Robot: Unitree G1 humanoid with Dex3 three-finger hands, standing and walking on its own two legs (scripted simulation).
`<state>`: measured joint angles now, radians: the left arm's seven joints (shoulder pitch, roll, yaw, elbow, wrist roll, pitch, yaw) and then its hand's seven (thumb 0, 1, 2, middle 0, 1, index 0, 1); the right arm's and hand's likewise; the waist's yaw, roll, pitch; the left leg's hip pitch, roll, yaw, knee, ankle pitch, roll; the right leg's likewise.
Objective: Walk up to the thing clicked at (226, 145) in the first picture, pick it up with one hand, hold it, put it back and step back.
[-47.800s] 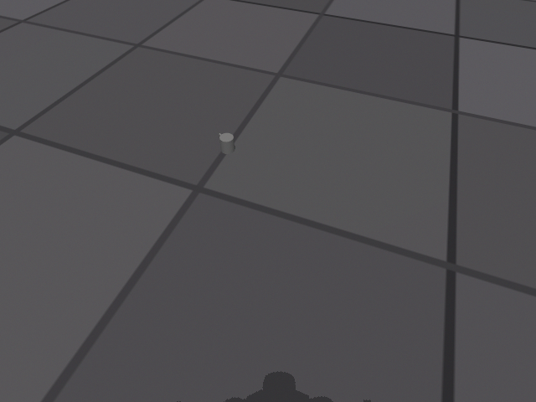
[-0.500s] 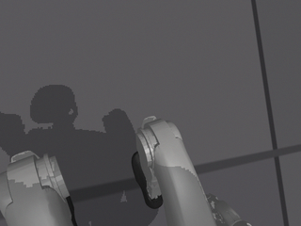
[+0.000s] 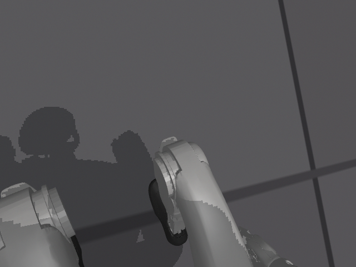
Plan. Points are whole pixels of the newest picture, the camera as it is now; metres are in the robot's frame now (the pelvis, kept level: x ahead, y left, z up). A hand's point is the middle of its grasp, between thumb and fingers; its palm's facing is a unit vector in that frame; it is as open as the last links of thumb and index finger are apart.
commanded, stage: open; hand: left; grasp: from above
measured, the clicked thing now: out of the picture +0.47 +0.35 -0.26
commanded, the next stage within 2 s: withdraw in 0.82 s
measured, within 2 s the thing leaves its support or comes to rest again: neither
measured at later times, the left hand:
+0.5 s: hand out of the picture +0.46 +0.32 -0.22, palm faces -0.43 -0.13 -0.89, open 13.3 cm
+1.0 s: hand out of the picture +0.46 +0.32 -0.22, palm faces -0.44 -0.14 -0.89, open 14.0 cm
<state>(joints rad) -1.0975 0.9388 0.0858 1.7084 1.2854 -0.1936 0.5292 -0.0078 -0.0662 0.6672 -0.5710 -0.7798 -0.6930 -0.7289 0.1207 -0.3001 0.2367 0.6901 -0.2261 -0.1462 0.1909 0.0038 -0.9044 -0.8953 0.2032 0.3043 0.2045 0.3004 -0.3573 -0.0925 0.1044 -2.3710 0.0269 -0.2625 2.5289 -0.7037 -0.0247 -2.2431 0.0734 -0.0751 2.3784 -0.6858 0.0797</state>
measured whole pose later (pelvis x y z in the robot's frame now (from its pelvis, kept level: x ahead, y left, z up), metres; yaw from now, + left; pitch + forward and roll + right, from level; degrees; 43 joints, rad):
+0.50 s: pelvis +0.00 +0.00 +0.00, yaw -1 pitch +30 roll -13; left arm -1.09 0.95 0.09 1.67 1.27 -0.16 0.53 0.00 -0.41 0.96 -0.17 -1.00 -0.18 -0.99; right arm 0.12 -0.31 0.25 0.68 -0.24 -0.17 0.21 0.00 -0.90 -0.89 0.20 0.30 0.20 0.30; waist -0.36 -0.09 0.12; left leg -2.37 0.03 -0.27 2.54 -0.71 -0.03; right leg -2.24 0.08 -0.08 2.38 -0.68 0.08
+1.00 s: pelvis +0.00 +0.00 +0.00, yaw +0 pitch +29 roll -13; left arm -1.09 0.95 0.08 1.67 1.28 -0.20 0.52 0.00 -0.52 1.04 -0.08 -1.04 -0.08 -1.05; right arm 0.12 -0.32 0.25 0.67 -0.23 -0.15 0.20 0.00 -0.89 -0.89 0.20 0.30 0.20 0.30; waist -0.36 -0.10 0.12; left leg -2.37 0.02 -0.28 2.53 -0.71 -0.03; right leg -2.24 0.07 -0.09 2.38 -0.68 0.07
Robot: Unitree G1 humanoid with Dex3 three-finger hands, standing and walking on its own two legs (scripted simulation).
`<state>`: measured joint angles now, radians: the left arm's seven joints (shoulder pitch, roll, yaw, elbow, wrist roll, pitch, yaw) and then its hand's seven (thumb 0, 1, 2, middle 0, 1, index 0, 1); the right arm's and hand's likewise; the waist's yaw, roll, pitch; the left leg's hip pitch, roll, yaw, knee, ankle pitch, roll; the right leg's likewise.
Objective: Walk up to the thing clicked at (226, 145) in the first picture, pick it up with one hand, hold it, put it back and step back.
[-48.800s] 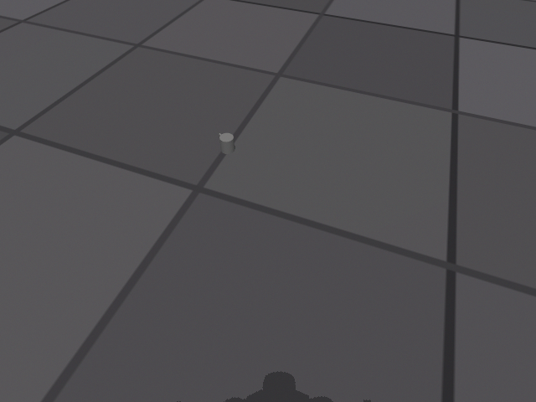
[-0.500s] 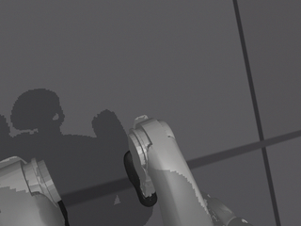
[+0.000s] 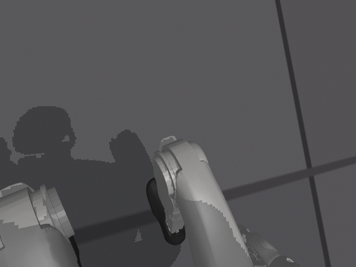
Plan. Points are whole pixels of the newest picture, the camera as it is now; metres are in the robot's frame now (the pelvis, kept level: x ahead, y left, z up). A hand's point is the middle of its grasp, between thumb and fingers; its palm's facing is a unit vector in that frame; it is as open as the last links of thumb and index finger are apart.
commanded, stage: withdraw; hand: left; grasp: from above
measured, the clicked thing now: out of the picture +0.47 +0.35 -0.26
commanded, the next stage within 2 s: home in 0.90 s
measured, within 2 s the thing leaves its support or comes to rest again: neither
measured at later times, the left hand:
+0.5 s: hand out of the picture +0.45 +0.36 -0.05, palm faces -0.44 -0.12 -0.89, open 14.2 cm
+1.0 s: hand out of the picture +0.46 +0.34 -0.10, palm faces -0.34 -0.08 -0.94, open 14.2 cm
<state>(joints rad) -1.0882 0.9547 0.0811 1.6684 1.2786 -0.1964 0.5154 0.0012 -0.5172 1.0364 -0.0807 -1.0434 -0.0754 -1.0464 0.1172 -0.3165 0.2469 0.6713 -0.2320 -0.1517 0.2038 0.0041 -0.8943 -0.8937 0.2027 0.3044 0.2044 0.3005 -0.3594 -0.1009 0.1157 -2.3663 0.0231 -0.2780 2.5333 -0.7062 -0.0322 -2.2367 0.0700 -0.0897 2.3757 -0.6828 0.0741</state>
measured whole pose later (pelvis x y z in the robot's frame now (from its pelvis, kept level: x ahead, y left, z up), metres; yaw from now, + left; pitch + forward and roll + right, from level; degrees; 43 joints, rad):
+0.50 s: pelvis -0.01 -0.01 +0.05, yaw +5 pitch +33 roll -9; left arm -1.04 0.78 -0.03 1.31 1.09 -0.04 0.13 0.00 -0.56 1.03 -0.09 -1.02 -0.08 -1.04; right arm 0.13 -0.29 0.08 0.65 -0.10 -0.01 0.17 0.00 -0.91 -0.90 0.20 0.30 0.20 0.30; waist -0.22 0.04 -0.06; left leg -2.25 0.03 -0.17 2.33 -0.67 -0.02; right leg -2.15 0.03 -0.03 2.24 -0.68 0.07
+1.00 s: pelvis -0.02 -0.01 +0.03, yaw +6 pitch +33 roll -9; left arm -1.10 0.80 0.05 1.43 1.23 -0.13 0.34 0.00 -0.57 1.03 -0.10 -1.02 -0.09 -1.03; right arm 0.16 -0.26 0.11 0.70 -0.13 0.01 0.11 0.01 -0.91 -0.90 0.20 0.30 0.20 0.30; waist -0.27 0.00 -0.02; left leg -2.35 0.01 -0.17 2.37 -0.61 -0.02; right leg -2.25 0.03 -0.02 2.29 -0.64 0.06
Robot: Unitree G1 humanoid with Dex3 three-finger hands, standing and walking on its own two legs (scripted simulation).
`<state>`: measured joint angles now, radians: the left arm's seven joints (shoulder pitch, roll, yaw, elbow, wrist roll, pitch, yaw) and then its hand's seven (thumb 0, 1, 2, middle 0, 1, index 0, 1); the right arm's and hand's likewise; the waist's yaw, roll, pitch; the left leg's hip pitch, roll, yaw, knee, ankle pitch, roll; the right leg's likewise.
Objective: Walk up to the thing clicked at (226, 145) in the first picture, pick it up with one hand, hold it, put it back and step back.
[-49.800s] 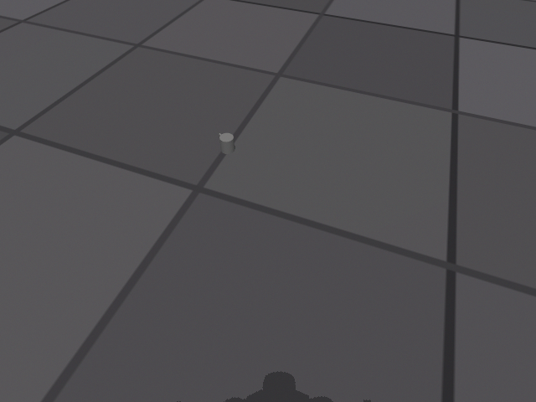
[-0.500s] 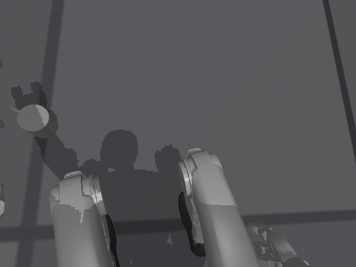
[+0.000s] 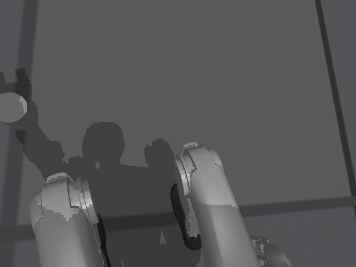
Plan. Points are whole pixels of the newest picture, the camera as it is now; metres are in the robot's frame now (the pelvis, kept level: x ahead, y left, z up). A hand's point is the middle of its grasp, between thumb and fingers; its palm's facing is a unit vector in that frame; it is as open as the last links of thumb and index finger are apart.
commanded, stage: home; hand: left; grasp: from above
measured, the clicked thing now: (9, 109) +0.52 +0.31 -0.29
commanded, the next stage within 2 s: none
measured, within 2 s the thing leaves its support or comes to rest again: neither
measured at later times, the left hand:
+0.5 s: hand out of the picture +0.39 +0.29 +0.01, palm faces -0.30 -0.53 -0.79, open 8.6 cm
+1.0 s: hand out of the picture +0.26 +0.22 +0.22, palm faces +0.10 -0.94 -0.32, open 7.4 cm
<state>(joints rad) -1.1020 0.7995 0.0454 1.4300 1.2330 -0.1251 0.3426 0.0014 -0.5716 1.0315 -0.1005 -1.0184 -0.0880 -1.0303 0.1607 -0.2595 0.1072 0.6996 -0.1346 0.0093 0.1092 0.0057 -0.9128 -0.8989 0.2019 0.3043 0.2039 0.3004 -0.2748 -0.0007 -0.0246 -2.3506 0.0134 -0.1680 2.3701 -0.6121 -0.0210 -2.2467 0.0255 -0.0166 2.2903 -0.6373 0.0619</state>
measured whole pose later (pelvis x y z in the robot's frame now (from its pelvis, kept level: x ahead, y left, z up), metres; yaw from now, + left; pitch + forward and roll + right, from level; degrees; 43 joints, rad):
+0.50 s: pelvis +0.01 +0.00 +0.12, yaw +3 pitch +34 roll -7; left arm -0.45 0.55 0.06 0.59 0.63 0.06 0.00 0.00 0.62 0.90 -0.22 -0.40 -0.21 -0.40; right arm 0.16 -0.28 -0.03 0.61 -0.01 0.07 0.07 0.01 -0.90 -0.89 0.20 0.30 0.20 0.30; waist -0.08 0.04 -0.17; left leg -1.98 0.04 -0.12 2.03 -0.65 -0.02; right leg -1.89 -0.01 -0.01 1.97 -0.67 0.07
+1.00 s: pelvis +0.05 +0.00 +0.30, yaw +8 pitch +20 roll -4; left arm 0.17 0.28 0.03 0.13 0.03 0.39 0.08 0.01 0.89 0.90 -0.21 -0.30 -0.21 -0.30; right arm 0.17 -0.20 0.03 0.55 0.04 -0.10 -0.09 0.01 -0.90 -0.89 0.20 0.30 0.21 0.30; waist -0.07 0.04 -0.18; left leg -1.19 0.05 -0.08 1.39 -0.55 -0.03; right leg -1.12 -0.02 -0.04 1.33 -0.56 0.04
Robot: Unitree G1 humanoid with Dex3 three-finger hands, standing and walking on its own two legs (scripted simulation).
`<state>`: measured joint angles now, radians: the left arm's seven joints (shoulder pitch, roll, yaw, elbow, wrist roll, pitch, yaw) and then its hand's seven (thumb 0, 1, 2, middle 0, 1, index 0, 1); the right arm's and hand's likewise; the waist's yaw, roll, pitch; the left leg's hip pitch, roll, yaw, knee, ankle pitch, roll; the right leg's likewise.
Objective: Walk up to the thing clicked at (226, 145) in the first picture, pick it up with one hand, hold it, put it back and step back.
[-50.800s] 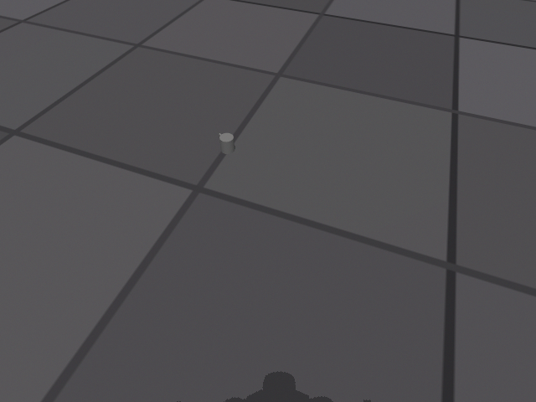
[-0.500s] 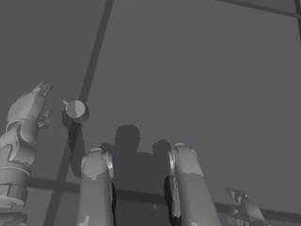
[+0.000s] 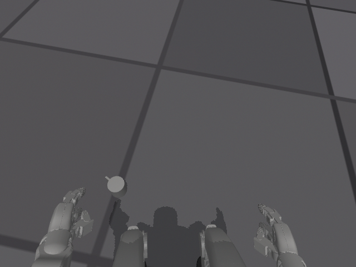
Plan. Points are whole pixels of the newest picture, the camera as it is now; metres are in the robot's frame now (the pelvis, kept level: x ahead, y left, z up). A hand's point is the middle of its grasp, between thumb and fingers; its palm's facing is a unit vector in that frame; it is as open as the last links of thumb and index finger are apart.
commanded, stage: home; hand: left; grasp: from above
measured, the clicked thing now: (114, 185) +0.51 +0.25 -0.59
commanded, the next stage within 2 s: none
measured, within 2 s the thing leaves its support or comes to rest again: neither
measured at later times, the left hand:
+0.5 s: hand (71, 242) +0.19 +0.19 +0.03, palm faces +0.10 -0.98 -0.20, open 7.4 cm
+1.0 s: hand (74, 235) +0.20 +0.18 +0.03, palm faces +0.09 -0.98 -0.19, open 7.4 cm
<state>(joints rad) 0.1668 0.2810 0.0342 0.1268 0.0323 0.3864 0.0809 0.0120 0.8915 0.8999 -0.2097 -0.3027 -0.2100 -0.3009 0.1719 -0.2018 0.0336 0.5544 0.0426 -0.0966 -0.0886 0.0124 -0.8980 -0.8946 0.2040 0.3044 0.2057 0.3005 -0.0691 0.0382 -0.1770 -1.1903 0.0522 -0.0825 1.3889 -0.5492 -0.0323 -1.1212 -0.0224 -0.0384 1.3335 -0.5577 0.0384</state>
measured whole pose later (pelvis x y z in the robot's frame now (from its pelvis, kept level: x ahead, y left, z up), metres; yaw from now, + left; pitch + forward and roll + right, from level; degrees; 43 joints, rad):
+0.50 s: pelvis +0.04 +0.00 +0.08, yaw +2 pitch +10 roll -3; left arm 0.52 0.21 0.04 -0.15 -0.06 0.49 0.02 0.01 0.90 0.90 -0.20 -0.30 -0.20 -0.30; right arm 0.27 -0.22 0.02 0.51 0.02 -0.23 -0.18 0.02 -0.90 -0.89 0.20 0.30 0.21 0.30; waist -0.03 0.05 -0.17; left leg -0.73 0.05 -0.06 1.03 -0.48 -0.03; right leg -0.65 -0.03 -0.05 0.96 -0.48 0.04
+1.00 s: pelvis +0.04 +0.00 +0.08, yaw +1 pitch +10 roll -3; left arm 0.50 0.21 0.03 -0.14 -0.05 0.47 0.02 0.01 0.90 0.90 -0.20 -0.30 -0.20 -0.30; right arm 0.29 -0.21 0.02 0.55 0.01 -0.23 -0.18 0.02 -0.90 -0.89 0.20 0.30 0.21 0.30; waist -0.03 0.04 -0.15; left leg -0.71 0.05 -0.06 1.03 -0.49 -0.03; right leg -0.64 -0.03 -0.04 0.96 -0.49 0.04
